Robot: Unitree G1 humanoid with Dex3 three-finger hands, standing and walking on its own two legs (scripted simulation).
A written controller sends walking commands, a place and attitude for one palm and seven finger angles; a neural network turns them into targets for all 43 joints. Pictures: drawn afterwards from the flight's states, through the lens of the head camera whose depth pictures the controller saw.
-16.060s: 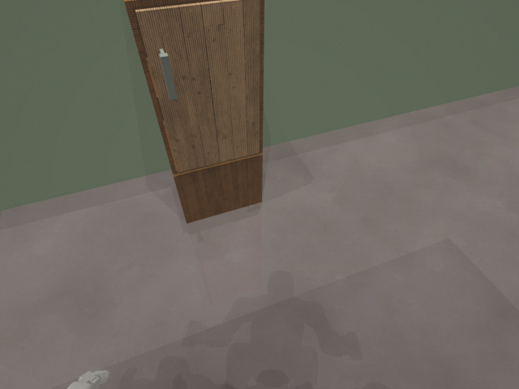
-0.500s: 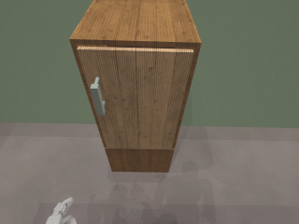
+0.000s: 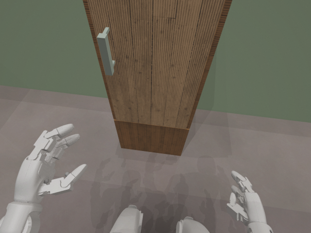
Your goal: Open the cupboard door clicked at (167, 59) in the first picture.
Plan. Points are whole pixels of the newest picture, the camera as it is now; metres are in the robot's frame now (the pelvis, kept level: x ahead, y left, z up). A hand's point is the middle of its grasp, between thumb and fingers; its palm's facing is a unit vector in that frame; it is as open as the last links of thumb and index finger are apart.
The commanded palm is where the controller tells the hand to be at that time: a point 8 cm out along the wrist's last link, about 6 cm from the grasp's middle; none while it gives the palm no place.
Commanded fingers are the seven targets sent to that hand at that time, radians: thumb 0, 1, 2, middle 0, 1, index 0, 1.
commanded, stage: raise the hand with hooked fingers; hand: left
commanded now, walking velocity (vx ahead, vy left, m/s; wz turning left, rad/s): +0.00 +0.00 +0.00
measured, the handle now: (108, 52) +0.60 +0.22 +0.11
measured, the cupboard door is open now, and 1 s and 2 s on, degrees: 0 0 0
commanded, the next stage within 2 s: move the hooked fingers beside the handle in 1.48 s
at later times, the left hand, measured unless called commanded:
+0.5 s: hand (58, 143) +0.28 +0.26 +0.08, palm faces -0.04 -1.00 -0.04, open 12.7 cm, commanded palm +0.26 +0.32 +0.10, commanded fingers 0.00 -0.43 0.33 -0.29 -1.15 -0.29 -1.15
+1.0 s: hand (31, 111) +0.33 +0.32 +0.13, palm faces +0.01 -1.00 -0.05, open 14.0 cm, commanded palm +0.29 +0.36 +0.13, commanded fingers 0.00 -0.50 0.30 -0.30 -1.20 -0.30 -1.20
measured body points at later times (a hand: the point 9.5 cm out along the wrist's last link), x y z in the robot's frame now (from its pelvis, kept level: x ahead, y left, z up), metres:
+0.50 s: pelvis +0.02 +0.03 +0.03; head +0.08 +0.05 +0.48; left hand +0.28 +0.32 +0.09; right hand +0.16 -0.24 -0.04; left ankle +0.05 +0.13 -0.64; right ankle +0.03 -0.08 -0.64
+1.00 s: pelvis +0.02 +0.05 +0.05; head +0.07 +0.06 +0.50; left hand +0.32 +0.37 +0.14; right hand +0.17 -0.19 -0.03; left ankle +0.05 +0.13 -0.64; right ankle +0.03 -0.08 -0.64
